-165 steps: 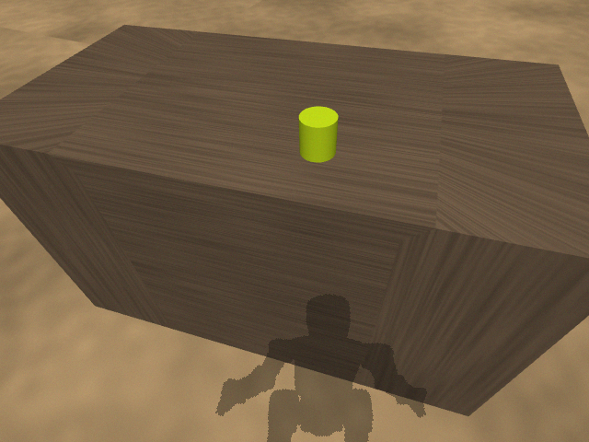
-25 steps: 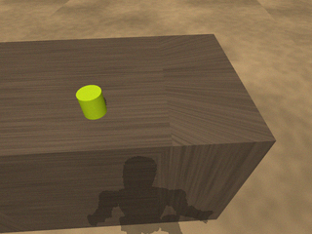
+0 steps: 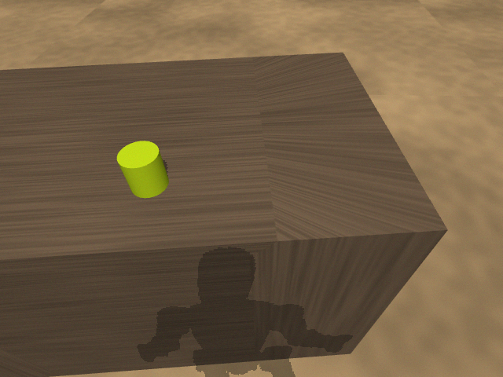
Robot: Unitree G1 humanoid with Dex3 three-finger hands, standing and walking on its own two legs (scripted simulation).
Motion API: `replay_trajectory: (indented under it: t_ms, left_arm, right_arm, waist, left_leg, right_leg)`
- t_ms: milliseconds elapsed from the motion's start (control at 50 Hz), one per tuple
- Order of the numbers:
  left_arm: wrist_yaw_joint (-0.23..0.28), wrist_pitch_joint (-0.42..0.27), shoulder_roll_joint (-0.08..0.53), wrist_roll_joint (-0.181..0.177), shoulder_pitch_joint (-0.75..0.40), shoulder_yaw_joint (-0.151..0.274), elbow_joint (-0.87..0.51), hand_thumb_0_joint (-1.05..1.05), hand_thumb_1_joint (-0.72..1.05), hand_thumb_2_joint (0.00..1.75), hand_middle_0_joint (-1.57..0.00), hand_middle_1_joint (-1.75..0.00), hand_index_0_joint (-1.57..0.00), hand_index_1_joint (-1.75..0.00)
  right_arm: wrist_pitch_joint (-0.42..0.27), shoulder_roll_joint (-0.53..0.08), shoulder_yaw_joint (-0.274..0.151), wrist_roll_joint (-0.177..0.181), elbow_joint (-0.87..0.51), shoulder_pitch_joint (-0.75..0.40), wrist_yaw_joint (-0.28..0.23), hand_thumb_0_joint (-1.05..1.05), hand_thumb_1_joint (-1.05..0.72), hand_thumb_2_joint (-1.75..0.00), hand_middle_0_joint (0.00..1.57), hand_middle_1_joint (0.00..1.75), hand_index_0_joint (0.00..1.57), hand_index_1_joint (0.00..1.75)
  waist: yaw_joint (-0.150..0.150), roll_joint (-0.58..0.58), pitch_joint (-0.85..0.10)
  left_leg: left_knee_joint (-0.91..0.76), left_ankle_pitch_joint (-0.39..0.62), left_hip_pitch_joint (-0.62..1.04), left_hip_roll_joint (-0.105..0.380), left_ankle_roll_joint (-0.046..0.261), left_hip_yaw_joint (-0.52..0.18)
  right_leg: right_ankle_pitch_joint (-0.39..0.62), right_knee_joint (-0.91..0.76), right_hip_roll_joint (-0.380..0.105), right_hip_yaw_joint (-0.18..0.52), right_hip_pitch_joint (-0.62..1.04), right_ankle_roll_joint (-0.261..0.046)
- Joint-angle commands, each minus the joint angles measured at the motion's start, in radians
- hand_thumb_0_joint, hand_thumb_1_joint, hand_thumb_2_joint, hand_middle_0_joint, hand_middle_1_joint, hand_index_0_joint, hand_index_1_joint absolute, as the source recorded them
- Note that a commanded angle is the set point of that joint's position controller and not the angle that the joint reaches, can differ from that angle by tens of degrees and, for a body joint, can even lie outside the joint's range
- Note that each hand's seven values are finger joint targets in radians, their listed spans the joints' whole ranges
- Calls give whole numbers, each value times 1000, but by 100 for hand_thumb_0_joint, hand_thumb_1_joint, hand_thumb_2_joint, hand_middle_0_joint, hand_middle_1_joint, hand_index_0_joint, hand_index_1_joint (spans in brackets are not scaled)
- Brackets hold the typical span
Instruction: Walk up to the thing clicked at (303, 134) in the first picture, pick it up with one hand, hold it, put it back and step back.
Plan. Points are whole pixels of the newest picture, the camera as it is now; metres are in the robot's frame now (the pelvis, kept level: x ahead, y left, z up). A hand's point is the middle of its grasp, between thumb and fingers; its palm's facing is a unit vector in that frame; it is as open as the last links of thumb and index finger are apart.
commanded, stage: walk up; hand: left
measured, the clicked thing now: (144, 169) +0.49 +0.23 +0.06
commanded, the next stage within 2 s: stand in 0.18 s
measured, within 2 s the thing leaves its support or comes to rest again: neither
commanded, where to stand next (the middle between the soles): +0.04 +0.00 m, yaw +3 degrees
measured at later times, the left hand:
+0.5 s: hand out of the picture +0.09 +0.25 -0.15, palm faces -0.03 -0.94 -0.34, open 7.4 cm
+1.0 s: hand out of the picture +0.07 +0.26 -0.16, palm faces -0.01 -0.94 -0.34, open 7.4 cm
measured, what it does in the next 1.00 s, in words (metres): stands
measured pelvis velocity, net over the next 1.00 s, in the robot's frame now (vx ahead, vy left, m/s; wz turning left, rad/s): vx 0.01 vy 0.01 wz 0.03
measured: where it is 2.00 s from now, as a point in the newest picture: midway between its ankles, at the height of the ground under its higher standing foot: outside the picture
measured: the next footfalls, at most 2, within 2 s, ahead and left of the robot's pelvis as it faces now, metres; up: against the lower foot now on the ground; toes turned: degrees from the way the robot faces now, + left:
none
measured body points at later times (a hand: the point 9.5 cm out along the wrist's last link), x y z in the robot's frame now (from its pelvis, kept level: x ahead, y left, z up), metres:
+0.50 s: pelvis +0.01 +0.00 +0.00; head +0.01 +0.00 +0.45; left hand +0.10 +0.30 -0.13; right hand +0.08 -0.30 -0.13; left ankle +0.02 +0.12 -0.74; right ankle +0.01 -0.14 -0.74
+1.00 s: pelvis +0.01 +0.01 +0.00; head +0.01 +0.01 +0.45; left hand +0.07 +0.31 -0.13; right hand +0.10 -0.30 -0.13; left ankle +0.02 +0.12 -0.74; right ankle +0.01 -0.14 -0.74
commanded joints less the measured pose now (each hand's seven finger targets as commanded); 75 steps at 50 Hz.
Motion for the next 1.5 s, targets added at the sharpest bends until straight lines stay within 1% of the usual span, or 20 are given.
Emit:
replay_trajectory:
  t_ms: [0, 140, 180, 220, 280, 400, 460, 580, 640, 740, 780, 840, 900, 920, 1000, 1060, 1120, 1200, 1320, 1480]
  left_arm:
    - [11, -19, 223, -1, -38, 38, -61, 0, 90, 90, -20, -30, -20, -30]
    - [11, -19, 222, 1, -46, 39, -71, 0, 90, 90, -20, -30, -20, -30]
    - [9, -21, 214, 2, -39, 31, -67, 0, 90, 90, -20, -30, -20, -30]
    - [8, -23, 216, 2, -32, 29, -60, 0, 90, 90, -20, -30, -20, -30]
    - [8, -24, 221, -2, -37, 29, -66, 0, 90, 90, -20, -30, -20, -30]
    - [10, -25, 220, 1, -21, 28, -67, 0, 90, 90, -20, -30, -20, -30]
    - [11, -27, 224, 2, -13, 28, -69, 0, 90, 90, -20, -30, -20, -30]
    - [9, -21, 219, 1, 0, 27, -68, 0, 90, 90, -20, -30, -20, -30]
    - [9, -22, 219, 2, -6, 25, -69, 0, 90, 90, -20, -30, -20, -30]
    - [9, -25, 219, 0, 13, 24, -69, 0, 90, 90, -20, -30, -20, -30]
    - [9, -22, 221, 1, 15, 24, -67, 0, 90, 90, -20, -30, -20, -30]
    - [9, -23, 224, 0, 10, 25, -74, 0, 90, 90, -20, -30, -20, -30]
    - [10, -21, 221, 0, 11, 22, -70, 0, 90, 90, -20, -30, -20, -30]
    - [10, -22, 223, 1, 14, 22, -72, 0, 90, 90, -20, -30, -20, -30]
    - [9, -21, 220, 1, 30, 21, -72, 0, 90, 90, -20, -30, -20, -30]
    - [11, -24, 220, 2, 31, 20, -72, 0, 90, 90, -20, -30, -20, -30]
    - [12, -23, 222, 2, 23, 21, -74, 0, 90, 90, -20, -30, -20, -30]
    - [13, -24, 225, 1, 21, 23, -75, 0, 90, 90, -20, -30, -20, -30]
    - [10, -18, 215, 0, 23, 22, -72, 0, 90, 90, -20, -30, -20, -30]
    - [14, -24, 225, 1, 18, 22, -79, 0, 90, 90, -20, -30, -20, -30]
  right_arm:
    - [-23, -212, -40, 2, -63, -46, -13, 0, -90, -90, 20, 30, 20, 30]
    - [-23, -214, -43, 0, -67, -40, -13, 0, -90, -90, 20, 30, 20, 30]
    - [-31, -201, -32, -8, -62, -50, -17, 0, -90, -90, 20, 30, 20, 30]
    - [-33, -200, -29, -7, -54, -51, -18, 0, -90, -90, 20, 30, 20, 30]
    - [-39, -203, -26, -7, -47, -29, -19, 0, -90, -90, 20, 30, 20, 30]
    - [-38, -208, -29, -7, -42, -24, -20, 0, -90, -90, 20, 30, 20, 30]
    - [-40, -206, -29, -5, -42, -22, -19, 0, -90, -90, 20, 30, 20, 30]
    - [-39, -208, -27, -5, -37, -19, -21, 0, -90, -90, 20, 30, 20, 30]
    - [-38, -206, -27, -6, -37, -15, -20, 0, -90, -90, 20, 30, 20, 30]
    - [-42, -209, -26, -4, -42, -20, -21, 0, -90, -90, 20, 30, 20, 30]
    - [-40, -207, -23, -4, -37, -10, -21, 0, -90, -90, 20, 30, 20, 30]
    - [-41, -206, -22, -4, -40, -11, -22, 0, -90, -90, 20, 30, 20, 30]
    - [-37, -210, -23, -5, -38, -13, -22, 0, -90, -90, 20, 30, 20, 30]
    - [-38, -211, -24, -6, -39, -10, -22, 0, -90, -90, 20, 30, 20, 30]
    - [-38, -214, -25, -5, -38, -15, -21, 0, -90, -90, 20, 30, 20, 30]
    - [-39, -209, -23, -4, -38, -11, -20, 0, -90, -90, 20, 30, 20, 30]
    - [-38, -211, -23, -5, -36, -9, -20, 0, -90, -90, 20, 30, 20, 30]
    - [-41, -210, -24, -4, -39, -7, -23, 0, -90, -90, 20, 30, 20, 30]
    - [-38, -215, -24, -6, -37, -4, -23, 0, -90, -90, 20, 30, 20, 30]
    - [-39, -212, -23, -4, -40, -4, -24, 0, -90, -90, 20, 30, 20, 30]
  waist:
    - [-5, -5, -97]
    - [-9, -9, -101]
    - [-6, -8, -134]
    - [-4, -23, -98]
    - [-10, -9, -107]
    - [-10, -20, -85]
    - [-11, -9, -114]
    - [-8, 7, -66]
    - [-12, -13, -67]
    - [-6, -11, -93]
    - [-9, -8, -60]
    - [-9, -3, -89]
    - [-10, -16, -55]
    - [-10, -17, -73]
    - [-4, -6, -65]
    - [-4, -19, -80]
    - [-6, -10, -78]
    - [-6, -11, -109]
    - [-4, 15, -78]
    - [-7, -5, -110]
  left_leg:
    - [-77, 18, 99, 110, 27, -114]
    - [-77, 17, 112, 109, 28, -107]
    - [-98, 55, 130, 114, 23, -121]
    - [-107, 47, 123, 112, 20, -125]
    - [-107, 95, 135, 112, 16, -117]
    - [-116, 42, 122, 106, 15, -119]
    - [-103, 112, 149, 110, 17, -121]
    - [-139, -3, 112, 109, 16, -134]
    - [-132, -8, 106, 106, 18, -134]
    - [-115, 99, 131, 109, 20, -132]
    - [-125, 29, 106, 102, 20, -136]
    - [-122, 77, 132, 107, 21, -135]
    - [-129, 17, 107, 102, 20, -141]
    - [-122, 41, 123, 104, 20, -139]
    - [-133, 3, 109, 100, 20, -146]
    - [-115, 73, 125, 102, 22, -142]
    - [-121, 60, 107, 100, 23, -144]
    - [-107, 152, 134, 103, 23, -137]
    - [-134, 44, 95, 97, 19, -145]
    - [-98, 167, 126, 101, 22, -139]
  right_leg:
    - [159, -65, -93, 53, -62, -58]
    - [159, -69, -95, 62, -67, -60]
    - [135, -87, -106, 53, -27, -48]
    - [112, -107, -104, 50, -48, -45]
    - [148, -99, -112, 48, -29, -49]
    - [113, -123, -114, 45, -33, -48]
    - [174, -111, -116, 39, -15, -45]
    - [76, -127, -107, 33, -40, -48]
    - [68, -129, -111, 35, -37, -51]
    - [130, -111, -110, 26, -24, -45]
    - [93, -128, -115, 32, -32, -48]
    - [126, -116, -117, 27, -24, -47]
    - [75, -129, -116, 29, -44, -47]
    - [90, -124, -119, 29, -37, -49]
    - [69, -130, -115, 23, -42, -47]
    - [119, -122, -122, 22, -29, -45]
    - [109, -123, -121, 16, -16, -45]
    - [169, -108, -123, 13, 4, -42]
    - [84, -120, -118, 11, -1, -46]
    - [188, -118, -130, 11, 23, -41]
